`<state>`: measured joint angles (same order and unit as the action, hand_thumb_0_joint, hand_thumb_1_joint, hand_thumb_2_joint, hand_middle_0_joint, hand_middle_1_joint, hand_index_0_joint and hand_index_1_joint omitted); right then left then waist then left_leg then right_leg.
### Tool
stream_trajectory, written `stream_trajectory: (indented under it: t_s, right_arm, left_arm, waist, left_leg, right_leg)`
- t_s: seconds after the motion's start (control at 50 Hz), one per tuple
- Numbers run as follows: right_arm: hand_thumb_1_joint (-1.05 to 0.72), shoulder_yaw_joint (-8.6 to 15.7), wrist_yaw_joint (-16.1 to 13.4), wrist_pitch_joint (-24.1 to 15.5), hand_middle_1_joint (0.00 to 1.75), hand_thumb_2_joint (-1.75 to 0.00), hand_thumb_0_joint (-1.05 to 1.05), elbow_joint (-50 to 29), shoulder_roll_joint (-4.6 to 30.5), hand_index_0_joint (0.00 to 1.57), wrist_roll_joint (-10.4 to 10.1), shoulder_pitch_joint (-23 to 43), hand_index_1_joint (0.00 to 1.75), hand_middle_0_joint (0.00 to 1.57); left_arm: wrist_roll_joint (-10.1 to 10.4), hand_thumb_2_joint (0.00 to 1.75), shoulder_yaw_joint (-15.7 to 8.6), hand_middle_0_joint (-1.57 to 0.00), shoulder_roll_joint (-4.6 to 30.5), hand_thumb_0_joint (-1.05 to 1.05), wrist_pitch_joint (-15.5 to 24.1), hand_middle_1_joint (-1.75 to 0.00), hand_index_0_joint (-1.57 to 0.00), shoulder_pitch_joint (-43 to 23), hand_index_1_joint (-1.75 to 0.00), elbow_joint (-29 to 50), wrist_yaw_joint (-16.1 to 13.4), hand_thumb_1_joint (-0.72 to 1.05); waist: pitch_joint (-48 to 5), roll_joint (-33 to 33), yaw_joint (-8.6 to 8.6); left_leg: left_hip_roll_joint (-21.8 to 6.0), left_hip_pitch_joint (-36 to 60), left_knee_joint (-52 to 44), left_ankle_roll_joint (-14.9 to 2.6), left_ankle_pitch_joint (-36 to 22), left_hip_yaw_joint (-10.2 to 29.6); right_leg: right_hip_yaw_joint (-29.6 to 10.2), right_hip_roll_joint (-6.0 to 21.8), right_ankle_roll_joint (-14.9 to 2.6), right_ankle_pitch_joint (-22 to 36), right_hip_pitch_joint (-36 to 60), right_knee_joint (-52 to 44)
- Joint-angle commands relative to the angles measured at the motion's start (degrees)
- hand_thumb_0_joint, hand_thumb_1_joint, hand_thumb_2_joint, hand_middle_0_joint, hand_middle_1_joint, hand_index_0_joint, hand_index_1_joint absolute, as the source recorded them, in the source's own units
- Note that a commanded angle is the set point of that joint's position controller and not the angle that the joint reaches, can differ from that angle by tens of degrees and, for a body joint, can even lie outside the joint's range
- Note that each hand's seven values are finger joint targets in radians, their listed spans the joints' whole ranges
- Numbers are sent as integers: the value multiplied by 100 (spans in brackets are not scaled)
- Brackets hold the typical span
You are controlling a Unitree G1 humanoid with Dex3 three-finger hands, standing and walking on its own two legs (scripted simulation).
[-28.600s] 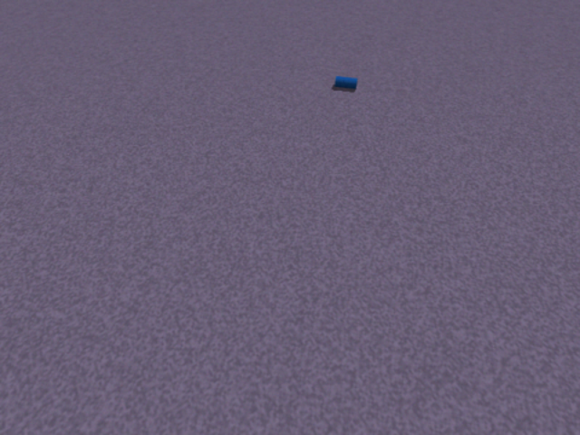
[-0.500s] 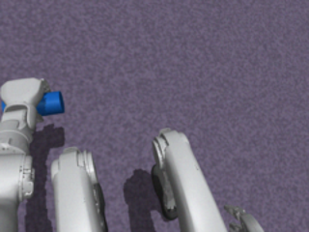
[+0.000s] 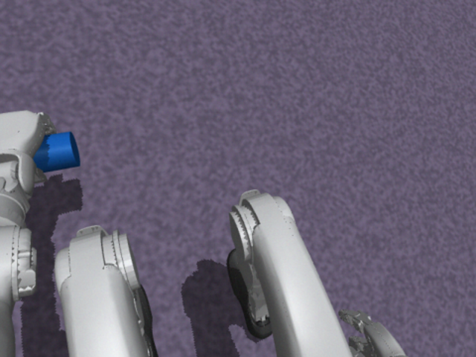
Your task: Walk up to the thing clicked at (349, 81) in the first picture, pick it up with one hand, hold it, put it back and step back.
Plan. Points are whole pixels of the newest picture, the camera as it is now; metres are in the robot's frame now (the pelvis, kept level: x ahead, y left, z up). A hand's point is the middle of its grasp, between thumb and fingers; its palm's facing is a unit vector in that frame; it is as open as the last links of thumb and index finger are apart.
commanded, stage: lower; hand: left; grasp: from above
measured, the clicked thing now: (32, 155) +0.47 +0.26 -0.20
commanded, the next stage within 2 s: rest in 0.24 s
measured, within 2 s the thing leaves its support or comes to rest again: rests again in 1.94 s
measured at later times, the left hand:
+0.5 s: hand (43, 162) +0.47 +0.25 -0.23, palm faces -0.47 -0.06 -0.88, open 9.1 cm
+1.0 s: hand (51, 163) +0.47 +0.25 -0.27, palm faces -0.46 -0.08 -0.88, open 9.0 cm
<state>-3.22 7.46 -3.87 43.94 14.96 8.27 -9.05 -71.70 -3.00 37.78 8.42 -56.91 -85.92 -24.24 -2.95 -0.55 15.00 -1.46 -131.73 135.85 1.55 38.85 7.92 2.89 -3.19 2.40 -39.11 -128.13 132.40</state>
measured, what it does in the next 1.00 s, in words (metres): stands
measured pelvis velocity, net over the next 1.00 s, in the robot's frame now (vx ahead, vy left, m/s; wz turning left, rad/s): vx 0.01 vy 0.00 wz -0.08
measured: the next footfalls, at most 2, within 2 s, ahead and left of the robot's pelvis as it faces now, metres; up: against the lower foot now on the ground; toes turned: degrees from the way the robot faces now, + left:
none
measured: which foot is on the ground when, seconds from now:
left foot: down 0.00-1.00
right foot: down 0.00-1.00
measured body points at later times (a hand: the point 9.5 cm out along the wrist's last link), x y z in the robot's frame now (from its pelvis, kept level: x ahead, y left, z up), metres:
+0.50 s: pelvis +0.00 +0.00 -0.03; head +0.26 +0.07 +0.34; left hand +0.49 +0.25 -0.18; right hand +0.03 -0.27 -0.12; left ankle +0.08 +0.13 -0.30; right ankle +0.10 -0.12 -0.30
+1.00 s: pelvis +0.01 +0.00 -0.04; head +0.28 +0.08 +0.31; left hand +0.49 +0.25 -0.22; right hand +0.03 -0.26 -0.11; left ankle +0.08 +0.13 -0.30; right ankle +0.10 -0.12 -0.30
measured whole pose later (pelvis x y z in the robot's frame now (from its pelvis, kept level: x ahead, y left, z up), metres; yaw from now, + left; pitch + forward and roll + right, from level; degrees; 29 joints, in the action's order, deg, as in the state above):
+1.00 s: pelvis +0.01 +0.00 -0.04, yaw -5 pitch +30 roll -10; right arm -10.6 12.5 -9.9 42.1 17.4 12.8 -7.0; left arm -73.2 -6.5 47.4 10.7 -57.7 -94.3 -33.1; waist 5.4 -4.9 20.2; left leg -1.4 -135.1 145.1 2.0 41.3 13.0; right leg 6.7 -4.7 3.3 -39.5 -130.2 138.1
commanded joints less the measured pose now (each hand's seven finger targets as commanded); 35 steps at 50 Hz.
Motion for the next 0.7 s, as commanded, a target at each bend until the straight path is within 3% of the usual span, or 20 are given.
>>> stream_trajectory:
  t_s: [0.0,0.06,0.08,0.14,0.16,0.24,0.3,0.34,0.38,0.46,0.48,0.56,0.64,0.68]
  right_arm:
    - [-90,332,-50,-47,30,-90,0,6,1406,20,9,-1207,30,20]
    - [-90,283,-43,-61,30,-90,0,-19,1452,20,40,-1191,30,20]
    - [-90,262,-34,-67,30,-90,0,-32,1407,20,61,-1161,30,20]
    - [-90,218,-11,-111,30,-90,0,-24,1471,20,97,-1218,30,20]
    - [-90,212,-12,-112,30,-90,0,-59,1504,20,106,-1178,30,20]
    - [-90,200,4,-150,30,-90,0,-70,1540,20,145,-1150,30,20]
    - [-91,189,41,-196,30,-90,0,-61,1543,20,178,-1123,30,20]
    - [-89,177,60,-199,30,-90,0,-74,1592,20,186,-1176,30,20]
    - [-90,130,105,-217,30,-90,0,-32,1556,20,217,-1126,30,20]
    - [-89,57,156,-248,30,-89,0,-40,1608,20,241,-1167,30,20]
    - [-90,24,188,-284,30,-90,0,-36,1602,20,272,-1167,30,20]
    - [-89,-40,205,-324,30,-90,0,-75,1702,20,273,-1133,30,20]
    - [-90,-114,283,-391,30,-90,0,-95,1702,20,340,-1136,30,20]
    - [-89,-123,273,-401,30,-90,0,-121,1783,20,327,-1105,30,20]
  left_arm:
    - [57,67,-53,-117,1368,0,33,-46,-116,-2188,-47,743,-281,77]
    - [39,67,-130,-117,1495,0,93,-45,-116,-2178,-46,679,-332,77]
    - [26,65,-33,-116,1354,0,98,-46,-116,-2129,-47,606,-334,78]
    - [-18,66,-76,-117,1483,0,165,-47,-116,-2258,-48,664,-405,78]
    - [-18,65,-158,-116,1609,0,172,-48,-115,-2166,-48,667,-444,78]
    - [-70,68,-261,-117,1715,0,190,-49,-116,-2122,-50,718,-581,79]
    - [-94,66,-214,-118,1668,0,158,-46,-117,-2123,-48,716,-667,79]
    - [-59,68,-388,-117,1867,0,133,-44,-115,-2116,-46,854,-726,78]
    - [-85,66,-259,-115,1706,0,82,-43,-114,-1928,-44,557,-746,76]
    - [-36,65,-352,-115,1896,0,83,-43,-114,-1956,-44,389,-795,76]
    - [-20,65,-293,-114,1852,0,101,-43,-113,-2077,-44,373,-787,75]
    - [43,63,-410,-114,2011,0,161,-44,-114,-1831,-44,261,-827,76]
    - [-28,62,-402,-118,2144,0,238,-44,-118,-2000,-44,248,-877,81]
    - [-26,61,-493,-118,2160,0,233,-42,-118,-1783,-42,149,-956,82]
  waist:
    - [-3853,1615,104]
    - [-3757,1649,106]
    - [-3743,1631,134]
    - [-3764,1761,231]
    - [-3762,1797,169]
    - [-3783,1939,212]
    - [-3667,2105,246]
    - [-3857,2183,238]
    - [-3698,1985,283]
    - [-3609,1966,314]
    - [-3509,1941,400]
    - [-3587,1857,330]
    - [-3451,1876,468]
    - [-3458,1938,403]
  left_leg:
    - [87,2766,-1226,-302,-948,-571]
    - [102,2663,-1160,-302,-881,-559]
    - [92,2635,-1127,-301,-843,-556]
    - [92,2730,-1069,-279,-873,-525]
    - [90,2720,-1050,-281,-894,-522]
    - [82,2812,-983,-252,-893,-500]
    - [75,2859,-948,-234,-870,-499]
    - [69,2916,-887,-236,-1055,-487]
    - [43,2730,-766,-260,-1104,-488]
    - [42,2518,-716,-276,-1096,-451]
    - [33,2489,-661,-275,-1027,-435]
    - [24,2445,-593,-285,-1128,-411]
    - [-3,2326,-459,-286,-1087,-365]
    - [7,2453,-520,-258,-1110,-342]
  right_leg:
    - [617,-82,-430,1347,1977,-1310]
    - [647,-81,-424,1269,1927,-1260]
    - [651,-106,-425,1258,1955,-1240]
    - [696,-98,-424,1280,1908,-1150]
    - [705,-94,-416,1295,1894,-1153]
    - [749,-99,-429,1293,1766,-1031]
    - [767,-106,-452,1285,1646,-983]
    - [771,-103,-432,1468,1792,-941]
    - [768,-137,-405,1563,1826,-927]
    - [794,-151,-390,1549,1905,-900]
    - [802,-163,-396,1493,1869,-885]
    - [830,-181,-374,1590,2093,-907]
    - [858,-217,-375,1598,2117,-836]
    - [931,-220,-394,1573,2037,-840]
